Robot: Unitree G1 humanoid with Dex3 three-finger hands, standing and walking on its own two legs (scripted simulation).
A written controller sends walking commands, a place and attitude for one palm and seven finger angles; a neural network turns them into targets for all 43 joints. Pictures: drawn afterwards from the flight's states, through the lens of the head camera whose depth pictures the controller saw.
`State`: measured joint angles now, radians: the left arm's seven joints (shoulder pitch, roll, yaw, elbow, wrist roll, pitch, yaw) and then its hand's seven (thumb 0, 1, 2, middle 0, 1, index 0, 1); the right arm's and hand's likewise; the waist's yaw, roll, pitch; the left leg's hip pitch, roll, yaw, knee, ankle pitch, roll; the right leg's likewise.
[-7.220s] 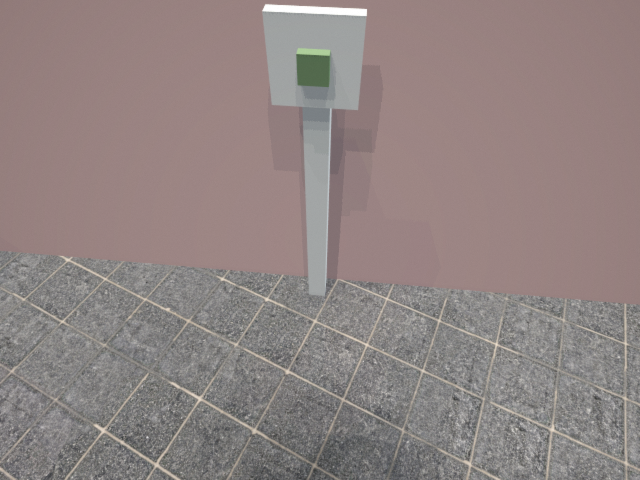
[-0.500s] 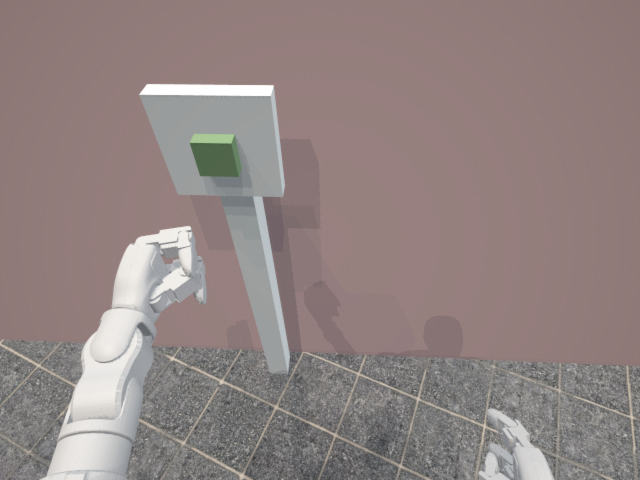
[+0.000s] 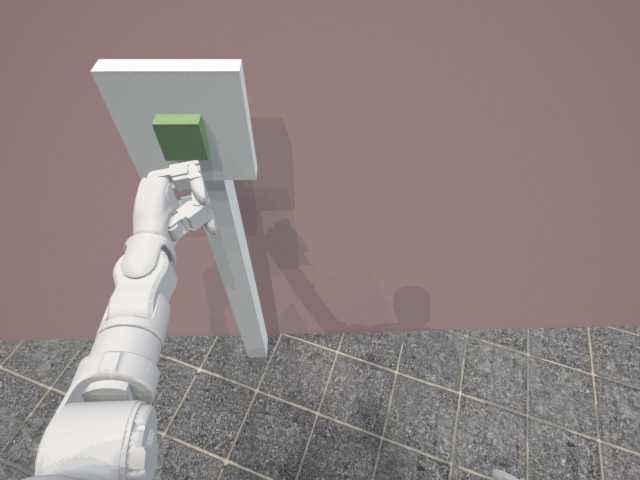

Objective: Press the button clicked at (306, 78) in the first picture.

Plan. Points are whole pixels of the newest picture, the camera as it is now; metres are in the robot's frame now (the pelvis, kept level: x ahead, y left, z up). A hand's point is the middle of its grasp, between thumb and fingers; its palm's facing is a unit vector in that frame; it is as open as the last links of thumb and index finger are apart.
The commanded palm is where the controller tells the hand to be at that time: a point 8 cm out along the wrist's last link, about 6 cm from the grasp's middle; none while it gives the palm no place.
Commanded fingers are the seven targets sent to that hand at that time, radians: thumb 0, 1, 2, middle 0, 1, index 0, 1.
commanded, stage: aim a knuckle at the button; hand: left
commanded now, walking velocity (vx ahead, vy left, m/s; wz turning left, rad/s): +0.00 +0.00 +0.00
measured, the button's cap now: (183, 136) +0.54 +0.19 +0.14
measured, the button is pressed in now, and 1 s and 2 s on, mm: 0 0 8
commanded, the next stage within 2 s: press the button with the knuckle in 0.74 s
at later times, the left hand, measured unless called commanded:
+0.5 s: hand (201, 210) +0.42 +0.15 +0.11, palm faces +0.04 -1.00 -0.02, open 3.1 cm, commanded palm +0.40 +0.20 +0.11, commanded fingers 0.00 0.90 0.90 -1.30 -1.50 -1.30 -1.50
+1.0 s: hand (202, 200) +0.44 +0.15 +0.11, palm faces +0.05 -1.00 +0.00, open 3.1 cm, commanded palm +0.41 +0.20 +0.11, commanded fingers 0.00 0.90 0.90 -1.30 -1.50 -1.30 -1.50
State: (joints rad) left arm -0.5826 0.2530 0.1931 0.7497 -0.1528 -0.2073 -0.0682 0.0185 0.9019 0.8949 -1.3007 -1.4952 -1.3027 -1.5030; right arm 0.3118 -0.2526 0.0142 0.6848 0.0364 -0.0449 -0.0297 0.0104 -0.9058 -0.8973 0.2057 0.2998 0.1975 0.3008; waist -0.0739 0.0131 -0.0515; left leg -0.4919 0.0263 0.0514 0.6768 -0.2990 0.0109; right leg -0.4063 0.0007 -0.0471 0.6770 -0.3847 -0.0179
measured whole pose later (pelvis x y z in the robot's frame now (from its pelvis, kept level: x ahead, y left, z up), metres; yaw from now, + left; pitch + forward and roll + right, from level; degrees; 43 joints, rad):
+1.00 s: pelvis +0.00 +0.00 +0.00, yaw +0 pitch +8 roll -1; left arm -0.69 0.29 0.24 0.92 -0.15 -0.27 -0.08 0.02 0.90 0.90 -1.30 -1.50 -1.30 -1.50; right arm 0.34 -0.25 0.01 0.67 0.04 0.00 -0.02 0.01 -0.91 -0.90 0.21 0.30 0.20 0.30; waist -0.08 0.02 -0.07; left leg -0.55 0.04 0.05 0.72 -0.31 0.01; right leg -0.46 0.01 -0.05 0.71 -0.39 -0.02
